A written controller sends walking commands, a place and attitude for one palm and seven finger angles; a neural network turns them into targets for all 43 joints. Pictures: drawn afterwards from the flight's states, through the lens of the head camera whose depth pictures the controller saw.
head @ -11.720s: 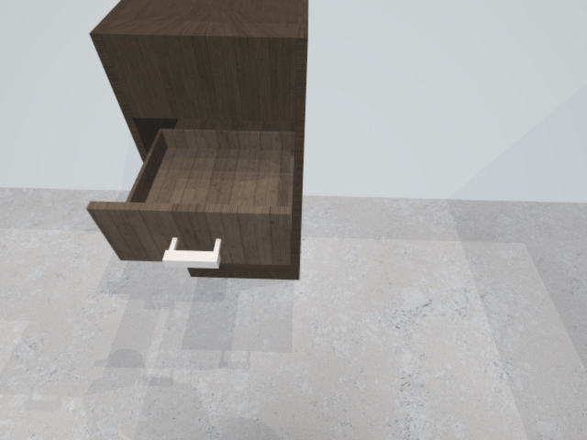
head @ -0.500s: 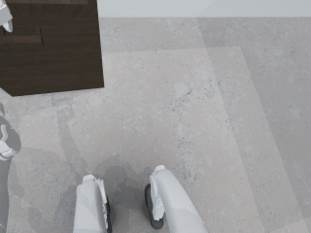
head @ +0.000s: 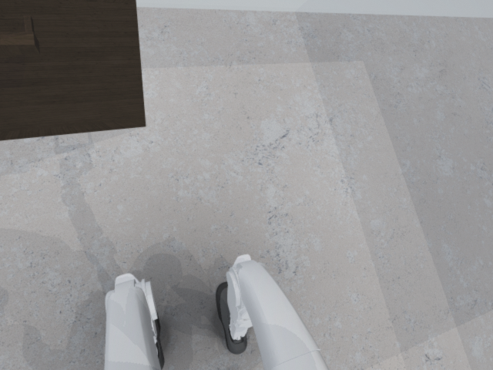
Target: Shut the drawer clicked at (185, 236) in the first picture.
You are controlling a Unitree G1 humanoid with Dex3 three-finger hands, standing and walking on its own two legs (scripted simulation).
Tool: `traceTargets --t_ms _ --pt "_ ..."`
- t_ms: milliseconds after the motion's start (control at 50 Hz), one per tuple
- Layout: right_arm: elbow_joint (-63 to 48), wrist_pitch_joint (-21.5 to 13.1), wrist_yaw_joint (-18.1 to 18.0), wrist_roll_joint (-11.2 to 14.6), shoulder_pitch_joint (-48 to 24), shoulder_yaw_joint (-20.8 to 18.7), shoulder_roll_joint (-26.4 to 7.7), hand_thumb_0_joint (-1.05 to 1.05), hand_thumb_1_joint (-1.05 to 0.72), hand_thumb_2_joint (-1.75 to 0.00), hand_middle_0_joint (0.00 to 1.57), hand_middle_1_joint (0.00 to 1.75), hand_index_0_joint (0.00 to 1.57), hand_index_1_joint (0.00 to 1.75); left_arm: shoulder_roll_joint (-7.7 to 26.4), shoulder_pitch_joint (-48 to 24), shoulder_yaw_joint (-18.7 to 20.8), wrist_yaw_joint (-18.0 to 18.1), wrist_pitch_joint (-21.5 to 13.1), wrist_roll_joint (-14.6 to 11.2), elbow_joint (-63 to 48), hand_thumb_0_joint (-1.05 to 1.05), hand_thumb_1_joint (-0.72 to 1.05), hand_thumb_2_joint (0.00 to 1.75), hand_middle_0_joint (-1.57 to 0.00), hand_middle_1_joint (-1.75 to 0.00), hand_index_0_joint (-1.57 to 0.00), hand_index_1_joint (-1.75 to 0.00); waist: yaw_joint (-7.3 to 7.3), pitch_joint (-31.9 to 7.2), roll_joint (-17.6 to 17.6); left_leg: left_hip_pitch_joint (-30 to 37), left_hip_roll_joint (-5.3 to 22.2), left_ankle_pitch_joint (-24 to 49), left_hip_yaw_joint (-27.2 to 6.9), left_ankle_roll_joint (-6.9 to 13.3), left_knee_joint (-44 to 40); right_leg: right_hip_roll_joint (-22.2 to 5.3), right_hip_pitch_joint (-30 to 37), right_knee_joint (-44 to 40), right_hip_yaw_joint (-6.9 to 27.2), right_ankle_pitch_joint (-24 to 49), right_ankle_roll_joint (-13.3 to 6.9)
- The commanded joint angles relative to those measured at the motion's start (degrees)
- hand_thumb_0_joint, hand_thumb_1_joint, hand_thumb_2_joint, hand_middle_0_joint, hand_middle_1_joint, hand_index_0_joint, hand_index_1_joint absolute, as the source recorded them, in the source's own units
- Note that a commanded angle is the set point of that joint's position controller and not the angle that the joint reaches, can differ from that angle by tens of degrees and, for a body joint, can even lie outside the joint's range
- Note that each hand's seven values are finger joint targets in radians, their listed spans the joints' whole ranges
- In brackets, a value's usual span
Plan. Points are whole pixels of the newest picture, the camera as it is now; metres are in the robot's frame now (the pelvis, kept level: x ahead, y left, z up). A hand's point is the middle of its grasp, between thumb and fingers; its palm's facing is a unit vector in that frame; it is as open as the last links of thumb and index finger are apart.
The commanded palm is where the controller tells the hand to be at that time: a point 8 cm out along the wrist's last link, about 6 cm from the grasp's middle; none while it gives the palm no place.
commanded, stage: pull the fist back off the drawer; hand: left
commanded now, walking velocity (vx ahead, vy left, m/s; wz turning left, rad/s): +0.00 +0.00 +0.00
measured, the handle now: out of the picture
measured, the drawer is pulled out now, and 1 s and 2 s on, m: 0.00 0.00 0.00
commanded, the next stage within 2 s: draw the hand back to the body in 0.72 s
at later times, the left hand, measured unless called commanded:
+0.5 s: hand out of the picture +0.61 +0.25 +0.08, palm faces +0.10 -0.99 -0.03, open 3.4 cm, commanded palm +0.59 +0.24 +0.07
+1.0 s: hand out of the picture +0.54 +0.24 +0.10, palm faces +0.08 -0.99 -0.08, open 3.3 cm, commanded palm +0.50 +0.27 +0.12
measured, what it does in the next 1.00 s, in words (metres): rises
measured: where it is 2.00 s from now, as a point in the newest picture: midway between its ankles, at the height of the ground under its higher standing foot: (193, 339)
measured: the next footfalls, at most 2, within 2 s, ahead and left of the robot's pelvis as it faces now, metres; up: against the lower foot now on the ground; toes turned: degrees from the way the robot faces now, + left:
none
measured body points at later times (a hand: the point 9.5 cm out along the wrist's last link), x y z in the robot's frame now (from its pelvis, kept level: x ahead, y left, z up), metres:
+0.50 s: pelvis +0.00 +0.01 +0.01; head +0.23 +0.07 +0.39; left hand +0.60 +0.30 +0.08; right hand -0.03 -0.24 -0.08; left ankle +0.06 +0.11 -0.55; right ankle +0.06 -0.13 -0.55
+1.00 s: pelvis +0.04 +0.00 +0.06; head +0.22 +0.04 +0.47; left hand +0.53 +0.29 +0.11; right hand +0.08 -0.26 -0.06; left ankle +0.06 +0.11 -0.55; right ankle +0.06 -0.13 -0.55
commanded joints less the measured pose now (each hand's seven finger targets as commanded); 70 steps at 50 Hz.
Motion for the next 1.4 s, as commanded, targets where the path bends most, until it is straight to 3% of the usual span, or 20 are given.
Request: traceTargets --t_ms 0,60,300,460,580,640,680,760,800,860,900,1020,1100,1140,1180,1300,1320,1340,1360,1380 --pt "0.78 -0.46 -1.57 -0.27 13.92 -3.95 -14.5 0.0 -0.9 -0.9 0.2 0.3 0.2 0.3 9.35 -34.59 -1.08 1.88 -4.42 -1.72 -14.98 0.0 0.9 0.9 -1.4 -1.6 -1.4 -1.6 -4.27 -33.26 24.94 40.55 0.26 11.9 -3.79 1.72 -10.16 1.9 3.93 -9.85 1.63 8.08 -2.11" --pt "0.33 -0.77 -1.51 -0.31 14.29 -4.02 -14.4 0.0 -0.9 -0.9 0.2 0.3 0.2 0.3 9.33 -34.92 -0.99 1.97 -4.03 -1.34 -16.02 0.0 0.9 0.9 -1.4 -1.6 -1.4 -1.6 -3.7 -35.12 26.49 42.37 0.11 12.18 -4.31 1.46 -10.59 1.88 3.51 -9.36 1.37 8.15 -2.38" --pt "-0.36 -0.5 -0.75 -0.57 14.8 -4.59 -14.3 0.0 -0.9 -0.9 0.2 0.3 0.2 0.3 9.59 -30.23 1.88 2.33 -2.37 -1.34 -16.74 0.0 0.9 0.9 -1.4 -1.6 -1.4 -1.6 -1.7 -34.42 23.38 41.59 0.16 9.84 -4.83 1.24 -12.05 1.84 5.13 -9.85 1.12 7.48 -2.4" --pt "-1.28 -0.18 0.57 -0.16 14.94 -6.05 -13.42 0.0 -0.9 -0.9 0.2 0.3 0.2 0.3 8.09 -19.74 5.29 1.94 -3.86 -3.56 -23.69 0.0 0.9 0.9 -1.4 -1.6 -1.4 -1.6 2.6 -40.01 22.9 48.32 0.31 19.66 -4.28 0.62 -13.27 2.06 10.0 -10.87 1.27 11.36 -2.61" --pt "-1.95 0.55 1.35 0.51 13.82 -6.94 -12.73 0.0 -0.9 -0.9 0.2 0.3 0.2 0.3 3.51 -7.11 5.52 1.62 -4.21 -5.64 -23.45 0.0 0.9 0.9 -1.4 -1.6 -1.4 -1.6 4.96 -36.41 17.16 45.95 0.04 22.31 -1.93 0.83 -14.55 2.12 16.06 -13.14 1.77 13.54 -2.31" --pt "-1.53 0.52 1.26 0.74 13.11 -7.58 -12.3 0.0 -0.9 -0.9 0.2 0.3 0.2 0.3 1.52 -6.9 5.18 1.88 -5.97 -6.8 -25.11 0.0 0.9 0.9 -1.4 -1.6 -1.4 -1.6 4.42 -35.71 13.55 44.48 -0.15 23.15 -0.79 1.2 -14.27 2.14 18.71 -14.02 2.55 15.44 -1.86" --pt "-0.79 0.32 1.37 0.65 12.9 -7.79 -12.07 0.0 -0.9 -0.9 0.2 0.3 0.2 0.3 0.78 -8.0 4.86 2.24 -7.99 -6.99 -25.4 0.0 0.9 0.9 -1.4 -1.6 -1.4 -1.6 4.4 -35.02 15.14 45.77 -0.38 24.98 -0.73 1.0 -14.08 1.97 18.26 -13.93 2.67 16.59 -2.03" --pt "-0.41 0.58 1.52 0.61 12.36 -8.17 -11.81 0.0 -0.9 -0.9 0.2 0.3 0.2 0.3 -0.67 -6.05 4.35 2.13 -10.66 -6.89 -23.25 0.0 0.9 0.9 -1.4 -1.6 -1.4 -1.6 4.68 -34.94 13.79 45.56 -0.8 27.47 0.05 1.1 -13.3 1.74 19.58 -13.56 3.25 19.15 -2.08" --pt "-0.36 1.15 1.48 0.71 12.14 -8.14 -12.0 0.0 -0.9 -0.9 0.2 0.3 0.2 0.3 -1.04 -4.61 4.28 1.97 -10.54 -6.73 -18.97 0.0 0.9 0.9 -1.4 -1.6 -1.4 -1.6 4.12 -32.06 11.34 43.2 -0.8 25.54 0.42 1.27 -13.02 1.8 19.3 -13.88 3.21 18.15 -1.89" --pt "-3.96 1.96 1.89 1.64 10.93 -9.17 -12.03 0.0 -0.9 -0.9 0.2 0.3 0.2 0.3 0.84 5.17 7.15 0.87 -11.15 -8.67 -31.47 0.0 0.9 0.9 -1.4 -1.6 -1.4 -1.6 10.1 -44.53 16.32 53.39 -1.37 34.72 0.96 0.57 -16.23 1.56 28.71 -14.51 3.86 25.68 -2.44" --pt "-5.43 2.39 2.24 2.86 9.86 -9.85 -11.49 0.0 -0.9 -0.9 0.2 0.3 0.2 0.3 -2.09 12.15 5.68 0.13 -9.55 -10.57 -38.99 0.0 0.9 0.9 -1.4 -1.6 -1.4 -1.6 11.45 -47.54 15.68 59.25 -1.4 39.75 0.88 0.14 -18.71 1.57 32.85 -16.9 3.63 29.24 -2.04" --pt "-6.86 0.34 0.69 5.25 6.26 -10.2 -10.33 0.0 -0.9 -0.9 0.2 0.3 0.2 0.3 -8.43 23.73 3.48 1.72 -5.02 -15.95 -50.76 0.0 0.9 0.9 -1.4 -1.6 -1.4 -1.6 11.44 -37.72 5.36 56.35 -2.65 30.6 3.57 1.11 -25.76 1.65 44.42 -24.97 4.34 31.04 -0.76" --pt "-6.06 -1.35 -0.42 5.39 4.88 -10.1 -9.48 0.0 -0.9 -0.9 0.2 0.3 0.2 0.3 -13.64 29.47 -0.15 3.05 -7.14 -16.61 -51.55 0.0 0.9 0.9 -1.4 -1.6 -1.4 -1.6 11.77 -30.55 6.42 60.79 -2.84 29.47 4.33 0.58 -30.08 1.6 46.0 -28.74 4.11 29.0 -1.02" --pt "-6.17 -1.58 -0.63 5.7 4.06 -10.14 -9.46 0.0 -0.9 -0.9 0.2 0.3 0.2 0.3 -16.34 33.81 -2.31 2.36 -7.48 -17.06 -49.68 0.0 0.9 0.9 -1.4 -1.6 -1.4 -1.6 11.68 -25.76 3.45 61.25 -2.93 26.99 4.63 0.66 -32.48 1.73 47.21 -30.99 3.79 27.04 -1.05" --pt "-6.78 -1.65 -0.77 6.0 2.69 -9.99 -9.3 0.0 -0.9 -0.9 0.2 0.3 0.2 0.3 -18.8 36.87 -4.63 1.35 -7.61 -17.59 -49.54 0.0 0.9 0.9 -1.4 -1.6 -1.4 -1.6 12.09 -22.61 5.19 63.49 -3.22 26.78 4.78 0.63 -34.57 1.58 48.02 -32.69 3.69 26.68 -1.3" --pt "-11.07 -1.85 -1.35 6.93 -2.07 -9.56 -8.91 0.0 -0.9 -0.9 0.2 0.3 0.2 0.3 -18.13 48.71 -2.96 -0.56 -6.42 -20.83 -54.86 0.0 0.9 0.9 -1.4 -1.6 -1.4 -1.6 15.15 -17.63 2.67 65.17 -3.83 25.05 5.36 0.85 -40.22 1.1 56.43 -36.7 3.66 27.65 -1.47" --pt "-12.34 -0.09 -2.17 6.86 -6.42 -9.93 -8.09 0.0 -0.9 -0.9 0.2 0.3 0.2 0.3 -12.11 52.03 -3.83 6.64 -3.03 -12.55 -58.31 0.0 0.9 0.9 -1.4 -1.6 -1.4 -1.6 18.87 -19.93 2.98 69.72 -4.29 24.91 6.24 0.64 -43.99 -0.34 59.26 -39.92 6.09 25.36 -2.45" --pt "-14.2 0.21 -2.92 6.87 -7.18 -9.71 -6.96 0.0 -0.9 -0.9 0.2 0.3 0.2 0.3 -17.88 53.75 -6.91 10.32 -0.92 -12.33 -63.11 0.0 0.9 0.9 -1.4 -1.6 -1.4 -1.6 17.15 -17.74 4.57 71.93 -4.13 24.46 6.48 0.56 -45.92 -0.47 59.36 -41.65 5.62 25.21 -2.23" --pt "-14.23 0.21 -3.41 6.84 -7.89 -9.56 -6.94 0.0 -0.9 -0.9 0.2 0.3 0.2 0.3 -19.55 54.58 -8.84 12.83 0.78 -11.53 -66.58 0.0 0.9 0.9 -1.4 -1.6 -1.4 -1.6 17.16 -17.25 6.14 74.2 -4.06 24.89 6.3 0.57 -47.14 -0.49 60.6 -42.92 5.6 25.39 -2.37" --pt "-14.01 0.37 -3.99 6.76 -8.14 -9.48 -7.05 0.0 -0.9 -0.9 0.2 0.3 0.2 0.3 -18.31 57.6 -7.55 15.27 2.33 -10.89 -67.79 0.0 0.9 0.9 -1.4 -1.6 -1.4 -1.6 17.18 -15.63 3.01 74.72 -3.64 25.04 6.14 0.64 -48.2 -0.49 62.33 -43.92 5.27 26.02 -2.19"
